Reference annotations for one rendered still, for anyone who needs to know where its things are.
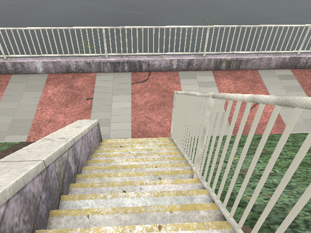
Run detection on stairs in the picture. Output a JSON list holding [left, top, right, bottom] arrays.
[[35, 137, 235, 233]]

